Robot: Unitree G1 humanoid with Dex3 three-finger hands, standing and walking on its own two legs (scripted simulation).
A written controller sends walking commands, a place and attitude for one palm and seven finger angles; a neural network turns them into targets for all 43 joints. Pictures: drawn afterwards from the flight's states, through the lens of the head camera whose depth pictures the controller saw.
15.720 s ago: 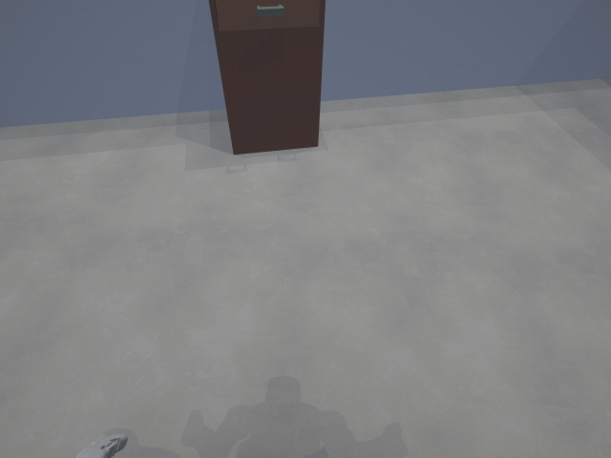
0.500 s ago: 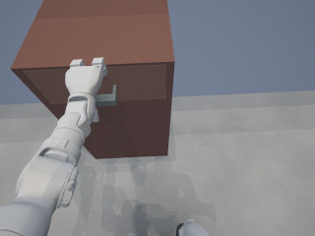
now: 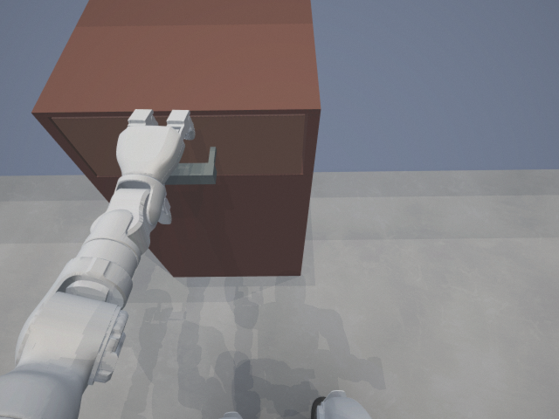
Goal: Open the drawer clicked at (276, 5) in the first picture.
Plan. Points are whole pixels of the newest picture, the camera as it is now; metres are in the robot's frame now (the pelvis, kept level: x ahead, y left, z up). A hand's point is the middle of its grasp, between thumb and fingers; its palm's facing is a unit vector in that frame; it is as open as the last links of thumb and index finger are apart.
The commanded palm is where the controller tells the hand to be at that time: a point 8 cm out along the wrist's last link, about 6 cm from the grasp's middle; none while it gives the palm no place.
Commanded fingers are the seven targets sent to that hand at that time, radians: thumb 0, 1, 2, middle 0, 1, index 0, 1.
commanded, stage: lift the fingers back up to retry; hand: left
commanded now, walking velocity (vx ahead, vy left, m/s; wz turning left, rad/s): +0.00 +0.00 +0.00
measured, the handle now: (187, 163) +0.54 +0.15 -0.03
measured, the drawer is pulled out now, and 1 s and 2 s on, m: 0.00 0.00 0.00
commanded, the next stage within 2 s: re-aim the fingers above the handle in 0.82 s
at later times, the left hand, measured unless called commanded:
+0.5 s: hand (176, 177) +0.48 +0.15 +0.02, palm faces -0.07 -0.04 -1.00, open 13.8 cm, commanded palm +0.47 +0.17 +0.09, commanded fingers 0.00 -0.50 0.30 -0.30 -1.20 -0.30 -1.20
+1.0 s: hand (175, 169) +0.48 +0.15 +0.03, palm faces -0.09 -0.02 -1.00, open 13.8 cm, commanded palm +0.46 +0.16 +0.09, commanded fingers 0.00 -0.50 0.30 -0.30 -1.20 -0.30 -1.20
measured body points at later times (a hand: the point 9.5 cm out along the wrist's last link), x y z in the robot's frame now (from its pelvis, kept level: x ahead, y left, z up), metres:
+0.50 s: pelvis +0.00 +0.00 +0.00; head +0.10 -0.01 +0.44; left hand +0.47 +0.15 +0.07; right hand +0.02 -0.28 -0.13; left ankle -0.04 +0.11 -0.71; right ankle +0.03 -0.11 -0.71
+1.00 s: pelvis +0.00 +0.00 +0.01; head +0.09 -0.02 +0.45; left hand +0.48 +0.15 +0.09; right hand +0.04 -0.27 -0.13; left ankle -0.04 +0.11 -0.71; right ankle +0.03 -0.11 -0.71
